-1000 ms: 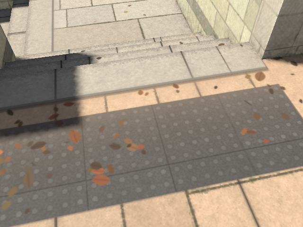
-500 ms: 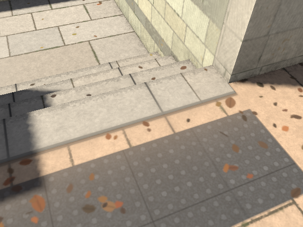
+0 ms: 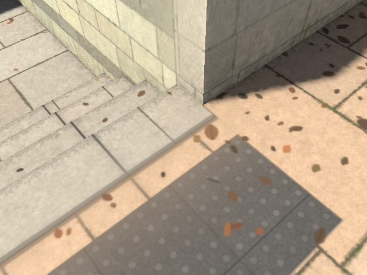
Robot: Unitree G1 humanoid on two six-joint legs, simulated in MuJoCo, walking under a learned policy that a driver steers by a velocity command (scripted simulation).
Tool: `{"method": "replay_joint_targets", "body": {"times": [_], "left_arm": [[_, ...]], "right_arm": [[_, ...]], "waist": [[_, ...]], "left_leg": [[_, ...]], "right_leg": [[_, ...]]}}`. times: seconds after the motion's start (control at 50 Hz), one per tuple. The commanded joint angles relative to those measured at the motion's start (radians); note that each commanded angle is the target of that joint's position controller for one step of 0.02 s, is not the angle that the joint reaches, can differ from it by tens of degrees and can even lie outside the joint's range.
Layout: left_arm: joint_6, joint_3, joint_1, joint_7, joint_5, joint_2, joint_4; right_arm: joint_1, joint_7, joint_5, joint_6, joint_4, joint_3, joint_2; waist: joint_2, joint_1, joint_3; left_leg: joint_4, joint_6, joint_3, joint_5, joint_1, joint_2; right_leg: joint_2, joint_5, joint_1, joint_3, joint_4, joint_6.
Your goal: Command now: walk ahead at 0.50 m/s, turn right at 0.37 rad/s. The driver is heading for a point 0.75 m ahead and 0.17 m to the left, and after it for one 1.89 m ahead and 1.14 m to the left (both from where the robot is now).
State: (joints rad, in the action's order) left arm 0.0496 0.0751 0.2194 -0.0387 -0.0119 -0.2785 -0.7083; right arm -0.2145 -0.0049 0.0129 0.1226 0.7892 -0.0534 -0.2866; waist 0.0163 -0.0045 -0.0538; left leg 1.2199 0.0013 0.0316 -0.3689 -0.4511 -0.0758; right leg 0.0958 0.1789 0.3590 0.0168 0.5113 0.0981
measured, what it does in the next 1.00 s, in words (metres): walks ahead, turning left: left foot, then right foot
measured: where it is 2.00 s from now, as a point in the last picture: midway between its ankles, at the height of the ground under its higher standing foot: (119, 185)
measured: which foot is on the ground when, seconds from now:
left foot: up 0.00-0.40, down 0.42-0.86, up 0.88-1.00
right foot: down 0.00-0.44, up 0.46-0.84, down 0.86-1.00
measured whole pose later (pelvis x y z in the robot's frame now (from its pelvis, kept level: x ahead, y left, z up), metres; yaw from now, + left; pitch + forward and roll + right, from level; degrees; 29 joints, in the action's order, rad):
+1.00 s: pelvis +0.51 +0.08 +0.00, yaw +25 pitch +2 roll +0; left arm 0.04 0.02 0.11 0.02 0.03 -0.25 -0.67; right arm -0.23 -0.03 0.00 -0.03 0.69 -0.05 -0.32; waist 0.03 -0.01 -0.04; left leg 1.17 -0.06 0.12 -0.55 -0.45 0.10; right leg 0.02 0.10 0.44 -0.02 0.50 0.02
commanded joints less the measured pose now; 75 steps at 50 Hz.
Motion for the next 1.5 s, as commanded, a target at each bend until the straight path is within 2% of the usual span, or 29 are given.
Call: {"method": "replay_joint_targets", "body": {"times": [0.02, 0.18, 0.3, 0.4, 0.42, 0.44, 0.46, 0.48, 0.5, 0.52, 0.56, 0.66, 0.76, 0.84, 0.86, 0.88, 0.9, 0.92, 0.96, 1.0, 1.06, 1.12, 1.18, 1.22, 1.24, 1.26, 1.28, 1.36, 1.5], "left_arm": [[0.030, 0.017, -0.021, 0.009, 0.010, -0.081, 0.076], [0.047, 0.014, 0.083, 0.033, 0.013, -0.124, -0.010], [0.033, 0.018, 0.136, 0.037, 0.012, -0.140, -0.070], [-0.001, 0.027, 0.077, 0.063, 0.009, -0.187, -0.055], [-0.001, 0.022, 0.063, 0.071, 0.008, -0.183, -0.044], [0.020, -0.008, 0.143, 0.066, 0.030, -0.095, -0.003], [0.055, -0.031, 0.171, 0.044, 0.033, -0.055, 0.000], [0.083, -0.012, 0.086, 0.025, -0.003, -0.137, 0.019], [0.096, -0.016, 0.009, 0.019, -0.020, -0.137, 0.047], [0.098, -0.016, -0.023, 0.023, -0.003, -0.127, 0.054], [0.077, -0.003, -0.002, 0.032, 0.023, -0.130, 0.058], [0.043, -0.018, -0.038, 0.059, 0.038, -0.071, 0.073], [0.038, -0.019, -0.167, 0.047, 0.019, -0.074, 0.105], [0.053, 0.005, -0.086, 0.043, 0.025, -0.130, 0.083], [0.059, 0.010, -0.033, 0.049, 0.046, -0.155, 0.080], [0.050, 0.010, 0.007, 0.058, 0.076, -0.202, 0.096], [0.030, 0.017, 0.048, 0.055, 0.076, -0.211, 0.064], [0.020, 0.004, -0.001, 0.055, 0.048, -0.144, 0.095], [-0.004, -0.023, -0.052, 0.058, 0.042, -0.082, 0.103], [-0.017, -0.024, -0.116, 0.058, 0.042, -0.104, 0.090], [-0.021, -0.024, -0.119, 0.051, 0.038, -0.096, 0.069], [-0.029, 0.008, -0.085, 0.054, 0.011, -0.182, 0.060], [-0.027, 0.010, -0.084, 0.058, -0.007, -0.182, 0.054], [-0.022, -0.003, -0.118, 0.061, -0.007, -0.119, 0.063], [-0.007, -0.020, -0.158, 0.054, 0.002, -0.045, 0.102], [0.022, -0.008, -0.236, 0.046, -0.020, -0.084, 0.137], [0.047, 0.010, -0.224, 0.038, -0.035, -0.133, 0.131], [0.074, 0.012, -0.187, 0.013, 0.017, -0.108, 0.086], [0.063, -0.005, -0.307, -0.009, -0.008, -0.071, 0.109]], "right_arm": [[-0.067, 0.002, -0.014, -0.006, -0.049, -0.032, -0.111], [0.126, 0.017, -0.001, -0.024, -0.093, -0.006, -0.049], [0.241, 0.057, 0.013, -0.019, -0.156, 0.002, -0.044], [0.035, 0.070, 0.002, -0.029, -0.148, -0.035, -0.115], [-0.117, 0.059, 0.001, -0.032, -0.120, -0.061, -0.169], [-0.235, 0.043, -0.010, -0.036, -0.113, -0.088, -0.277], [-0.240, 0.046, 0.006, -0.031, -0.110, -0.075, -0.244], [-0.224, 0.041, 0.005, -0.037, -0.113, -0.059, -0.178], [-0.164, 0.036, 0.005, -0.041, -0.127, -0.051, -0.147], [-0.100, 0.035, 0.003, -0.046, -0.142, -0.044, -0.133], [-0.033, 0.031, -0.010, -0.048, -0.172, -0.034, -0.110], [-0.023, 0.005, -0.006, -0.054, -0.160, -0.053, -0.164], [-0.076, -0.021, 0.007, -0.103, -0.140, -0.055, -0.157], [-0.032, -0.034, 0.002, -0.123, -0.163, -0.049, -0.135], [-0.045, -0.032, -0.005, -0.117, -0.175, -0.036, -0.093], [-0.122, -0.032, -0.036, -0.109, -0.179, -0.015, -0.033], [-0.272, -0.022, -0.013, -0.103, -0.174, -0.008, -0.058], [-0.276, -0.021, -0.004, -0.112, -0.123, -0.028, -0.149], [-0.108, -0.031, -0.006, -0.151, -0.136, -0.036, -0.167], [-0.079, -0.035, -0.009, -0.172, -0.152, -0.021, -0.106], [-0.113, -0.032, -0.019, -0.162, -0.135, 0.006, -0.037], [-0.083, -0.019, -0.013, -0.148, -0.142, -0.007, -0.098], [-0.115, -0.004, -0.019, -0.137, -0.122, -0.010, -0.090], [-0.215, -0.003, -0.012, -0.126, -0.086, -0.016, -0.088], [-0.288, -0.010, -0.015, -0.122, -0.072, -0.037, -0.159], [-0.283, -0.002, -0.020, -0.109, -0.082, -0.061, -0.241], [-0.220, -0.006, -0.035, -0.086, -0.104, -0.049, -0.201], [-0.205, -0.013, -0.005, -0.073, -0.119, -0.026, -0.114], [-0.266, -0.026, 0.014, -0.098, -0.109, -0.049, -0.161]], "waist": [[-0.035, -0.029, 0.132], [-0.067, 0.058, 0.034], [-0.054, 0.103, -0.024], [-0.107, -0.036, 0.144], [-0.076, -0.118, 0.224], [0.128, -0.106, 0.366], [0.234, -0.078, 0.484], [0.136, -0.116, 0.394], [0.055, -0.099, 0.264], [-0.039, -0.055, 0.165], [-0.013, 0.009, 0.104], [0.033, 0.023, 0.077], [0.094, -0.038, 0.145], [0.107, 0.021, 0.158], [0.072, 0.032, 0.230], [-0.124, 0.008, 0.325], [-0.373, -0.048, 0.421], [-0.204, -0.024, 0.389], [-0.076, 0.013, 0.248], [-0.120, -0.021, 0.152], [-0.181, -0.024, 0.182], [-0.210, 0.008, 0.179], [-0.177, -0.029, 0.114], [-0.109, -0.074, 0.081], [0.103, -0.079, 0.069], [0.214, -0.107, -0.049], [0.153, -0.063, -0.093], [0.101, -0.039, 0.000], [0.135, -0.079, -0.007]], "left_leg": [[-0.074, -0.010, 0.038, 0.093, -0.166, -0.075], [-0.493, -0.004, -0.013, 0.531, -0.211, -0.048], [-0.633, 0.045, -0.010, 0.445, -0.324, 0.002], [-0.656, 0.132, -0.134, 0.244, 0.013, 0.139], [-0.696, 0.178, -0.064, 0.326, 0.276, 0.116], [-0.690, 0.330, 0.356, 0.359, 0.675, -0.143], [-0.847, 0.454, 0.793, 0.258, 0.879, -0.275], [-0.876, 0.385, 0.683, 0.147, 0.834, -0.234], [-0.893, 0.341, 0.543, 0.159, 0.683, -0.198], [-0.917, 0.314, 0.454, 0.247, 0.512, -0.159], [-0.969, 0.305, 0.369, 0.388, 0.316, -0.104], [-0.927, 0.258, 0.164, 0.807, 0.116, -0.004], [-0.817, 0.181, 0.228, 0.640, 0.179, 0.023], [-0.638, 0.124, 0.345, 0.506, 0.280, 0.020], [-0.497, 0.084, 0.305, 0.436, 0.248, 0.080], [-0.248, 0.027, 0.203, -0.063, 0.069, 0.191], [-0.021, -0.023, 0.160, -0.395, -0.120, 0.234], [0.079, -0.054, 0.185, -0.326, -0.142, 0.165], [0.081, -0.080, 0.119, -0.212, -0.159, 0.124], [-0.074, -0.085, 0.073, -0.140, -0.049, 0.097], [-0.363, -0.074, -0.002, -0.110, 0.127, 0.092], [-0.510, -0.024, -0.047, -0.032, 0.164, 0.096], [-0.679, 0.058, -0.091, 0.057, 0.286, 0.105], [-0.784, 0.124, 0.002, -0.045, 0.365, 0.057], [-0.918, 0.223, 0.326, -0.287, 0.424, -0.123], [-1.101, 0.328, 0.671, -0.439, 0.403, -0.258], [-1.105, 0.320, 0.664, -0.358, 0.407, -0.265], [-1.031, 0.226, 0.388, 0.060, 0.445, -0.130], [-0.976, 0.200, 0.322, 0.141, 0.272, -0.079]], "right_leg": [[-0.285, -0.292, -0.212, -0.338, -0.281, 0.203], [-0.234, -0.306, -0.221, -0.086, -0.355, 0.102], [-0.327, -0.353, -0.451, -0.048, -0.314, 0.088], [-0.306, -1.017, -0.481, 0.042, 0.058, 0.024], [-0.273, -0.912, -0.328, 0.070, 0.288, -0.013], [-0.143, -0.373, 0.053, 0.089, 0.690, -0.077], [0.006, 0.380, 0.328, -0.080, 0.905, -0.103], [-0.073, 0.327, 0.434, -0.167, 0.938, -0.082], [-0.120, 0.245, 0.450, -0.144, 0.869, -0.069], [-0.154, 0.198, 0.414, -0.123, 0.765, -0.073], [-0.190, 0.152, 0.300, -0.113, 0.653, -0.097], [-0.135, -0.020, 0.185, -0.046, 0.359, -0.174], [-0.051, -0.206, 0.091, -0.063, 0.088, -0.176], [-0.074, -0.230, 0.002, -0.088, -0.102, -0.122], [-0.164, -0.373, -0.153, -0.137, -0.115, -0.072], [-0.377, -0.847, -0.405, -0.342, -0.042, 0.033], [-0.588, -0.817, -0.542, -0.686, -0.082, 0.240], [-0.547, -0.571, -0.469, -0.677, -0.107, 0.231], [-0.402, -0.316, -0.308, -0.432, -0.127, 0.137], [-0.306, -0.226, -0.113, -0.293, -0.189, 0.101], [-0.245, -0.081, -0.053, -0.198, -0.226, 0.099], [-0.315, 0.257, -0.073, -0.266, -0.282, 0.124], [-0.325, 0.442, 0.034, -0.241, -0.291, 0.074], [-0.257, 0.453, 0.128, -0.147, -0.141, -0.006], [-0.133, 0.382, 0.295, 0.005, 0.160, -0.087], [-0.050, 0.350, 0.510, -0.007, 0.329, -0.087], [-0.108, 0.273, 0.562, -0.095, 0.406, -0.070], [-0.128, 0.025, 0.438, -0.072, 0.321, -0.096], [-0.058, -0.100, 0.120, -0.044, 0.028, -0.124]]}}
